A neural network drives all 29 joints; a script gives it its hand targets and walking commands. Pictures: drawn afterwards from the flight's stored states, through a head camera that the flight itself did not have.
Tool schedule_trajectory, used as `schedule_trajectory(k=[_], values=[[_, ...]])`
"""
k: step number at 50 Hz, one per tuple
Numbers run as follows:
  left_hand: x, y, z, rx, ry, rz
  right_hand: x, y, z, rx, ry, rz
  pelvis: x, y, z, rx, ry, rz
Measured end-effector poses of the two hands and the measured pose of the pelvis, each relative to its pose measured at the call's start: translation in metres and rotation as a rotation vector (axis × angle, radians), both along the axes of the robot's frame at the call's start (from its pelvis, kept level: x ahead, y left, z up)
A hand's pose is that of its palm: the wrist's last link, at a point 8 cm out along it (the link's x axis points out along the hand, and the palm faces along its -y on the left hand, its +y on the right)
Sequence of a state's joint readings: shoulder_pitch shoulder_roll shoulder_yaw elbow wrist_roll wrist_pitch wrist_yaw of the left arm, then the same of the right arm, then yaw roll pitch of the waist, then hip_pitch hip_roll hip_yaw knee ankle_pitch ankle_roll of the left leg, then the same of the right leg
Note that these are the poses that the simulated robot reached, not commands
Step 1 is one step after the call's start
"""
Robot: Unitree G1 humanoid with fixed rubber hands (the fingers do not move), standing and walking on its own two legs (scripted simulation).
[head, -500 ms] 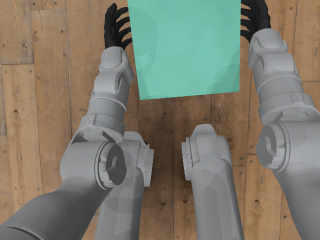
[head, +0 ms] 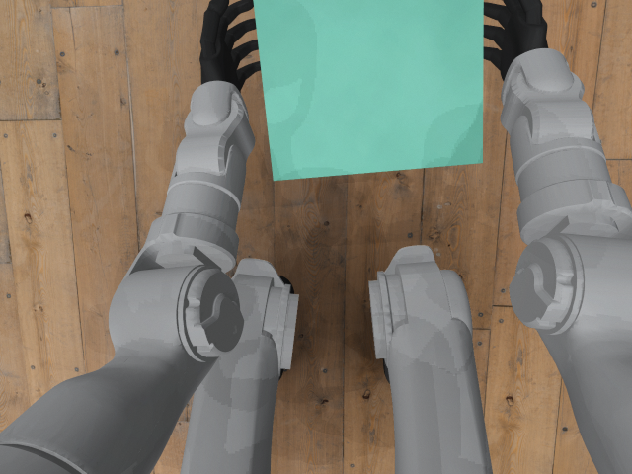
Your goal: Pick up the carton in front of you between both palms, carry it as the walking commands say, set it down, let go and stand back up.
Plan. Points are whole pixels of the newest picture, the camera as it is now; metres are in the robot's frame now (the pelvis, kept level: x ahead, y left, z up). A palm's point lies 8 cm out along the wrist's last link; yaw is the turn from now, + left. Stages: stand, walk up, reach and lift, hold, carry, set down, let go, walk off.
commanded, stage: set down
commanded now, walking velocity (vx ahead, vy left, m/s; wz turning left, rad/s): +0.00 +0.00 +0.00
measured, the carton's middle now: (364, 88) +0.51 -0.09 -0.25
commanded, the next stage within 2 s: let go in 1.54 s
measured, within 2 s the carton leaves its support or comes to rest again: neither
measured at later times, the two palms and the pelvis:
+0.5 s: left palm (197, 119) +0.48 +0.11 -0.18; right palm (563, 108) +0.45 -0.30 -0.20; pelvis -0.02 +0.00 -0.01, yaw -1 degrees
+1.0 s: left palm (148, 80) +0.48 +0.09 -0.03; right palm out of the picture +0.47 -0.30 -0.03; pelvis -0.01 +0.00 +0.09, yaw -2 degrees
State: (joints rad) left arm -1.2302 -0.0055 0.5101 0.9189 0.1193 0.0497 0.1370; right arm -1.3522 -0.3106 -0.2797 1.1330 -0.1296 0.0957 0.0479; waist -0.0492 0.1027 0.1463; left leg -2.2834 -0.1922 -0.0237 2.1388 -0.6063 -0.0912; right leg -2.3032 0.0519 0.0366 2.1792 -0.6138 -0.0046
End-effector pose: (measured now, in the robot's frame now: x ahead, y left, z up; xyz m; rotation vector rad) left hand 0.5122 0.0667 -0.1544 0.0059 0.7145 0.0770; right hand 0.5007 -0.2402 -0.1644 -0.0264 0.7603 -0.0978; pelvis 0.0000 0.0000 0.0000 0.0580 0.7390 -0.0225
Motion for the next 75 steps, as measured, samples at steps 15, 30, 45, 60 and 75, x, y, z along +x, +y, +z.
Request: schedule_trajectory(k=[15, 30, 45, 60, 75], values=[[-0.018, 0.012, -0.026, 0.057, 0.063, -0.087, -0.025, -0.009, -0.030, -0.021, 0.025, -0.027, -0.002, 0.001, -0.009, 0.001, -0.048, -0.011], [-0.022, 0.034, -0.007, 0.054, -0.003, -0.023, -0.035, -0.057, -0.005, -0.033, -0.084, -0.071, -0.025, 0.000, -0.010, 0.008, -0.135, -0.022], [-0.029, 0.016, 0.095, 0.063, -0.043, 0.002, -0.034, -0.061, 0.107, -0.047, -0.089, -0.066, -0.011, -0.001, 0.068, 0.012, -0.023, -0.053], [-0.034, 0.022, 0.181, 0.061, -0.069, 0.005, -0.033, -0.065, 0.191, -0.048, -0.102, -0.047, 0.002, -0.002, 0.142, 0.010, 0.028, -0.061], [-0.037, 0.025, 0.277, 0.069, -0.070, 0.012, -0.030, -0.071, 0.287, -0.043, -0.101, -0.031, 0.016, -0.010, 0.225, 0.007, 0.010, -0.082]])
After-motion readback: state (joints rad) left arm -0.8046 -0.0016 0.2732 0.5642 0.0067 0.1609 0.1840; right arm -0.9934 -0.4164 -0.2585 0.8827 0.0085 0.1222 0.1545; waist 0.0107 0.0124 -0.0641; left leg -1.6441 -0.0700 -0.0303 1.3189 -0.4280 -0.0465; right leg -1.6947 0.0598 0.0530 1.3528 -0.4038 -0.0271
